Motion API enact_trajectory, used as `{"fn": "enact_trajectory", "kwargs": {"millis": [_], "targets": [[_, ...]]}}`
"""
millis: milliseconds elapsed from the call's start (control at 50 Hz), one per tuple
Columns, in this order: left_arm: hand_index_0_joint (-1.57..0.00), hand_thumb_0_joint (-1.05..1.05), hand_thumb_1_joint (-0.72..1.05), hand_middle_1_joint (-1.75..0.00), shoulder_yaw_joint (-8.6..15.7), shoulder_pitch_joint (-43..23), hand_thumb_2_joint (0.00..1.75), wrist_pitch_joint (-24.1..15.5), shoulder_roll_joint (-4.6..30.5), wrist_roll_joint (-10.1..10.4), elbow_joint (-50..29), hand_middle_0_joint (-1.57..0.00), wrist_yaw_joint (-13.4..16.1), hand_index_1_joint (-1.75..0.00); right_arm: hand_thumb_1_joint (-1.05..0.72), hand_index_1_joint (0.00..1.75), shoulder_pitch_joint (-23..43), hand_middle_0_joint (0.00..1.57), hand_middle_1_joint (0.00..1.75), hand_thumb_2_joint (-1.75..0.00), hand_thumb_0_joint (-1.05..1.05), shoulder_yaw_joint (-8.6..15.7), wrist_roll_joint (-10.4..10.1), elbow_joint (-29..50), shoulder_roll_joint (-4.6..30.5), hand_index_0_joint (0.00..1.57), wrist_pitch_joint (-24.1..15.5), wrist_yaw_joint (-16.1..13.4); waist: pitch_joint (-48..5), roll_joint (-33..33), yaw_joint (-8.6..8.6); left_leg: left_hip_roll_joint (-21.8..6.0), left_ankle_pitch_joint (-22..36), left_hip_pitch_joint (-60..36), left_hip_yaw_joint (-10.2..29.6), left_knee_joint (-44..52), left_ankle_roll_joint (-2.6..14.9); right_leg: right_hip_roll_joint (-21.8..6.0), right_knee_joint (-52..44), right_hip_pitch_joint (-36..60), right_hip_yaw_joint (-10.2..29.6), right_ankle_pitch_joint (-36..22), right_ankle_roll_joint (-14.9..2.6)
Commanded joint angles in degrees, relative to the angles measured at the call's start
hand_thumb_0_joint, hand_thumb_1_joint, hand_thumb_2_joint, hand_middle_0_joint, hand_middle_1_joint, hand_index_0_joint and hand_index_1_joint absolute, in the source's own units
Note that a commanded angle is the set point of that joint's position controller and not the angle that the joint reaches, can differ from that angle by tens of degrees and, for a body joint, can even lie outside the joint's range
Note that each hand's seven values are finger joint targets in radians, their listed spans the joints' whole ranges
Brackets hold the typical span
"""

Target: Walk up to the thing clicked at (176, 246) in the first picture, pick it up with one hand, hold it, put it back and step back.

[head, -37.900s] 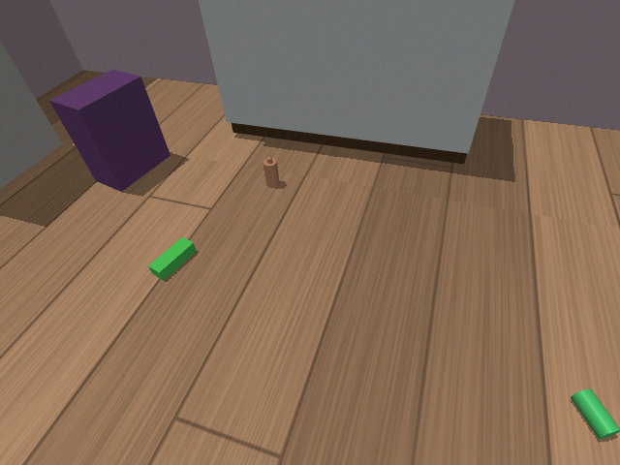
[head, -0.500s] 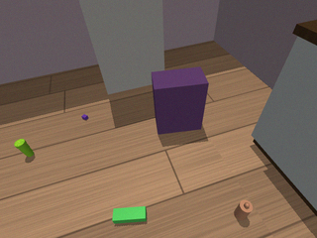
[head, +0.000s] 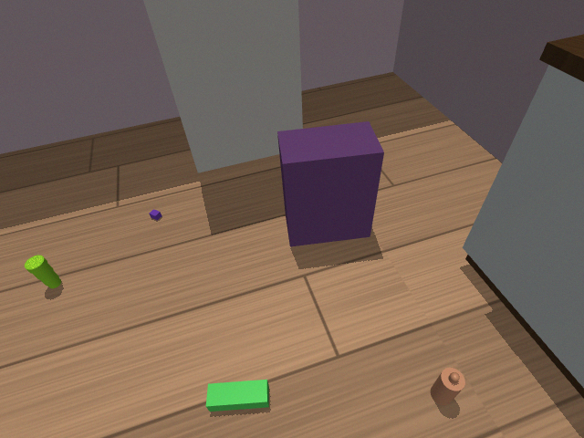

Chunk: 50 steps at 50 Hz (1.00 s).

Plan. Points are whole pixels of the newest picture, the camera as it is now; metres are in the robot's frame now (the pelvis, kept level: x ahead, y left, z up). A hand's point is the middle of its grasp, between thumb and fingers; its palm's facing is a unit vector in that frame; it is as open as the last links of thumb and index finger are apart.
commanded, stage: stand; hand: left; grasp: from above
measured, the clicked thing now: (238, 395) +0.42 +0.27 -0.75
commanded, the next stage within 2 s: step back in 0.44 s
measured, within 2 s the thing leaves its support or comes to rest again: neither
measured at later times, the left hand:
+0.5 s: hand out of the picture +0.07 +0.25 -0.16, palm faces +0.02 -0.94 -0.34, open 7.4 cm
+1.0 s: hand out of the picture +0.03 +0.29 -0.18, palm faces -0.09 -0.92 -0.39, open 7.4 cm
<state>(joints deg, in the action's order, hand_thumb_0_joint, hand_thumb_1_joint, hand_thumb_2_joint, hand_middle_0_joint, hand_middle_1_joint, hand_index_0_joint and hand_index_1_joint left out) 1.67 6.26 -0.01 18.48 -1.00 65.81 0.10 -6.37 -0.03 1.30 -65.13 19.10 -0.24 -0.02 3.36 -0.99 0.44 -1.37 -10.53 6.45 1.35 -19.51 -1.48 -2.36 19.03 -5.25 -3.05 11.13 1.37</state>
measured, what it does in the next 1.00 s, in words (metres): walks backwards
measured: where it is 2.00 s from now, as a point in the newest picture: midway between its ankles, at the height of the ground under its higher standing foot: outside the picture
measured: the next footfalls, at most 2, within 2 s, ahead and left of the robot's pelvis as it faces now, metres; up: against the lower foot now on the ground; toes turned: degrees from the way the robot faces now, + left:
right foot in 1.08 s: -0.12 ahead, -0.10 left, +0.00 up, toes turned -2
left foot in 1.44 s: -0.18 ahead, +0.14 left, +0.00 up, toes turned -3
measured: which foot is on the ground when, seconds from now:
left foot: down 0.00-1.00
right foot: down 0.00-0.72, up 0.74-1.00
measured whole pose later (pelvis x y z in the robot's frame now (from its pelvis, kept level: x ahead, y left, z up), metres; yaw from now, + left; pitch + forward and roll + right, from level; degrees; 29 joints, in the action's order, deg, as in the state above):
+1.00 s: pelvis -0.10 +0.03 -0.03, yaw -3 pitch -1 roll -1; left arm 3.9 5.2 3.5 22.8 -0.5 51.2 0.8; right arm -8.2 2.4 2.0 -49.8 20.6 1.3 -0.3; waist 11.8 1.0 -1.2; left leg -1.0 -14.0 22.1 -2.0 -37.3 2.0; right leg 3.6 58.2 -21.9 5.4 31.2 0.6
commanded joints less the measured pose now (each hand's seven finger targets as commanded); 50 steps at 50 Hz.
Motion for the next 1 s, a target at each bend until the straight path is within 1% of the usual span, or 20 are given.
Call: {"fn": "enact_trajectory", "kwargs": {"millis": [0, 400, 420, 480, 540, 580, 620, 640, 660, 680, 700, 720, 740, 760, 780, 800, 860, 920, 940, 980], "targets": [[-0.20, 0.00, 0.90, -0.30, 1.9, -2.3, 0.90, -1.5, 11.9, 0.1, -3.5, -0.20, 0.8, -0.30, -0.90, 0.30, 1.8, 0.20, 0.30, -0.90, 0.00, 2.3, -0.3, 3.3, 11.5, 0.20, -1.2, -0.9, -4.0, 0.6, -0.22, -5.7, 9.7, 0.2, 4.3, 2.9, 2.19, -5.5, -2.9, 1.3, 4.6, -7.7, -1.73], [-0.20, 0.00, 0.90, -0.30, 1.8, -2.3, 0.90, -1.5, 12.6, 0.1, -4.3, -0.20, 0.8, -0.30, -0.90, 0.30, 1.8, 0.20, 0.30, -0.90, 0.00, 2.2, -0.4, 3.4, 12.0, 0.20, -1.1, -0.8, -3.8, 1.0, -0.32, -5.8, 8.2, 0.6, 4.2, 3.3, 2.12, -5.6, -3.1, 1.2, 4.9, -7.2, -1.87], [-0.20, 0.00, 0.90, -0.30, 4.0, -2.6, 0.90, -0.9, 17.4, 1.6, -5.5, -0.20, 0.9, -0.30, -0.90, 0.30, 4.2, 0.20, 0.30, -0.90, 0.00, 3.7, -1.3, 5.1, 15.7, 0.20, -0.1, -0.3, 2.3, 1.7, -0.47, -4.6, 17.8, 4.8, 4.5, -3.4, 3.17, -5.1, 1.7, -4.0, 5.9, -17.9, -2.59], [-0.20, 0.00, 0.90, -0.30, 4.4, -1.6, 0.90, -0.5, 16.8, 1.8, -8.6, -0.20, 1.2, -0.30, -0.90, 0.30, 1.4, 0.20, 0.30, -0.90, 0.00, 4.1, -2.2, 7.1, 14.7, 0.20, 0.7, -0.1, -5.9, 2.4, -1.24, -3.4, 20.4, 3.4, 2.4, -10.5, 4.14, -6.6, 5.3, -1.9, 6.3, -22.0, -5.89], [-0.20, 0.00, 0.90, -0.30, 4.8, -4.1, 0.90, 0.4, 17.2, 1.2, -11.8, -0.20, 1.2, -0.30, -0.90, 0.30, 0.0, 0.20, 0.30, -0.90, 0.00, 4.9, -2.0, 8.9, 14.2, 0.20, 1.7, 0.0, -9.4, 5.6, -1.74, -0.8, 14.5, 4.1, 0.4, -17.8, 4.27, -10.4, 6.4, -4.2, 9.0, -20.8, -9.74], [-0.20, 0.00, 0.90, -0.30, 4.9, -6.3, 0.90, 1.1, 18.2, 0.6, -13.9, -0.20, 1.3, -0.30, -0.90, 0.30, -1.2, 0.20, 0.30, -0.90, 0.00, 5.5, -1.7, 10.0, 13.8, 0.20, 2.5, 0.4, -8.0, 9.7, -2.06, 1.9, 1.3, 3.9, -0.1, -25.6, 4.68, -14.3, 5.8, -11.0, 12.0, -17.2, -12.73], [-0.20, 0.00, 0.90, -0.30, 4.9, -9.7, 0.90, 1.4, 19.1, -0.1, -16.3, -0.20, 1.3, -0.30, -0.90, 0.30, -5.2, 0.20, 0.30, -0.90, 0.00, 6.1, -1.4, 10.7, 13.4, 0.20, 3.1, 0.9, -6.1, 12.9, -3.98, 2.5, -11.9, 2.2, 0.7, -29.5, 5.12, -16.9, 6.2, -18.8, 13.0, -12.5, -14.27], [-0.20, 0.00, 0.90, -0.30, 4.8, -10.6, 0.90, 1.5, 18.7, -0.3, -17.0, -0.20, 1.3, -0.30, -0.90, 0.30, -6.7, 0.20, 0.30, -0.90, 0.00, 6.3, -1.4, 10.7, 13.4, 0.20, 3.0, 1.1, -5.3, 12.0, -4.52, 2.0, -10.4, 2.3, 1.2, -28.1, 5.30, -15.6, 8.7, -19.7, 11.4, -10.4, -13.42], [-0.20, 0.00, 0.90, -0.30, 4.6, -10.9, 0.90, 1.7, 18.0, -0.2, -17.8, -0.20, 1.4, -0.30, -0.90, 0.30, -7.9, 0.20, 0.30, -0.90, 0.00, 6.6, -1.2, 11.1, 14.2, 0.20, 2.8, 1.2, -4.8, 9.5, -5.06, 0.2, -0.7, 4.3, 2.4, -23.2, 6.31, -11.9, 14.5, -18.3, 9.0, -7.7, -10.92], [-0.20, 0.00, 0.90, -0.30, 4.3, -9.0, 0.90, 2.2, 15.6, 0.4, -17.8, -0.20, 1.5, -0.30, -0.90, 0.30, -7.0, 0.20, 0.30, -0.90, 0.00, 6.8, -0.7, 11.7, 16.1, 0.20, 2.3, 1.0, -2.8, 0.2, -4.10, -6.3, 11.3, 9.0, 10.3, -10.5, 8.10, -3.8, 24.7, -17.2, 5.2, -0.2, -6.85], [-0.20, 0.00, 0.90, -0.30, 4.0, -6.9, 0.90, 2.6, 13.0, 1.2, -18.1, -0.20, 1.7, -0.30, -0.90, 0.30, -5.3, 0.20, 0.30, -0.90, 0.00, 7.5, 0.0, 12.8, 19.9, 0.20, 1.6, 0.8, -1.6, -10.0, -2.84, -13.6, 22.5, 8.5, 22.8, -2.0, 11.30, 6.4, 34.5, -20.8, 4.5, 15.3, -4.41], [-0.20, 0.00, 0.90, -0.30, 4.3, -5.7, 0.90, 2.8, 13.1, 0.7, -18.1, -0.20, 2.3, -0.30, -0.90, 0.30, -4.7, 0.20, 0.30, -0.90, 0.00, 8.1, 0.4, 13.7, 22.6, 0.20, 1.0, 0.5, -3.6, -10.2, -2.89, -17.3, 27.9, 7.6, 27.3, -2.2, 15.09, 8.2, 42.1, -21.2, 11.4, 26.5, -4.21], [-0.20, 0.00, 0.90, -0.30, 4.3, -4.7, 0.90, 3.0, 13.7, 0.6, -17.5, -0.20, 2.6, -0.30, -0.90, 0.30, -3.1, 0.20, 0.30, -0.90, 0.00, 8.0, 0.5, 14.6, 22.5, 0.20, 1.0, 0.2, -4.9, -9.2, -2.57, -17.9, 25.6, 8.6, 27.9, -1.5, 15.57, 9.0, 47.3, -21.4, 15.2, 27.8, -4.15], [-0.20, 0.00, 0.90, -0.30, 4.5, -2.9, 0.90, 3.0, 14.5, 0.7, -16.8, -0.20, 2.8, -0.30, -0.90, 0.30, -0.4, 0.20, 0.30, -0.90, 0.00, 7.6, 0.5, 15.8, 20.6, 0.20, 0.9, -0.3, -4.7, -7.9, -1.22, -16.6, 22.8, 7.8, 23.8, -2.9, 15.03, 8.3, 50.4, -22.2, 16.2, 25.1, -4.36], [-0.20, 0.00, 0.90, -0.30, 4.3, -0.1, 0.90, 3.0, 14.9, 1.1, -15.7, -0.20, 2.7, -0.30, -0.90, 0.30, 2.0, 0.20, 0.30, -0.90, 0.00, 7.3, 0.6, 16.7, 18.9, 0.20, 0.8, -0.7, -5.3, -8.0, 0.52, -15.2, 22.3, 5.0, 19.6, -5.0, 14.82, 7.6, 52.1, -23.9, 15.3, 21.9, -3.97], [-0.20, 0.00, 0.90, -0.30, 4.4, 1.4, 0.90, 2.9, 15.4, 1.2, -15.6, -0.20, 2.4, -0.30, -0.90, 0.30, 2.1, 0.20, 0.30, -0.90, 0.00, 7.1, 0.6, 17.8, 17.9, 0.20, 0.6, -1.1, -6.4, -7.9, 0.91, -14.1, 22.9, 3.5, 17.3, -6.7, 14.92, 7.2, 53.0, -24.3, 14.3, 19.9, -3.26], [-0.20, 0.00, 0.90, -0.30, 4.8, -0.4, 0.90, 2.3, 15.1, 0.5, -17.5, -0.20, 2.0, -0.30, -0.90, 0.30, -2.3, 0.20, 0.30, -0.90, 0.00, 6.8, 0.4, 18.4, 15.9, 0.20, 0.4, -1.6, -6.9, -5.2, -1.41, -13.8, 26.1, -0.4, 15.3, -9.1, 16.34, 6.0, 49.3, -23.8, 12.4, 20.3, -1.21], [-0.20, 0.00, 0.90, -0.30, 5.1, -0.8, 0.90, 2.0, 14.4, 0.3, -19.3, -0.20, 1.5, -0.30, -0.90, 0.30, -5.2, 0.20, 0.30, -0.90, 0.00, 7.0, 0.5, 18.6, 16.9, 0.20, 0.5, -1.7, -7.4, -5.9, -2.85, -14.3, 27.5, -3.3, 14.3, -10.1, 17.05, 5.3, 40.5, -22.5, 10.0, 21.7, -0.39], [-0.20, 0.00, 0.90, -0.30, 5.2, 0.0, 0.90, 1.8, 13.9, 0.4, -19.6, -0.20, 1.4, -0.30, -0.90, 0.30, -4.9, 0.20, 0.30, -0.90, 0.00, 6.9, 0.5, 18.8, 17.0, 0.20, 0.6, -1.9, -8.2, -6.9, -2.54, -14.8, 26.8, -4.9, 14.7, -10.5, 16.63, 4.0, 34.7, -21.6, 9.3, 20.8, -0.51], [-0.20, 0.00, 0.90, -0.30, 5.5, 2.2, 0.90, 1.5, 13.8, 0.1, -18.6, -0.20, 1.0, -0.30, -0.90, 0.30, -3.5, 0.20, 0.30, -0.90, 0.00, 6.6, 0.5, 19.7, 17.6, 0.20, 1.0, -1.6, -8.7, -7.3, -2.19, -12.6, 21.8, -0.6, 12.2, -11.3, 15.09, 4.2, 26.2, -15.2, 5.9, 18.4, -0.76]]}}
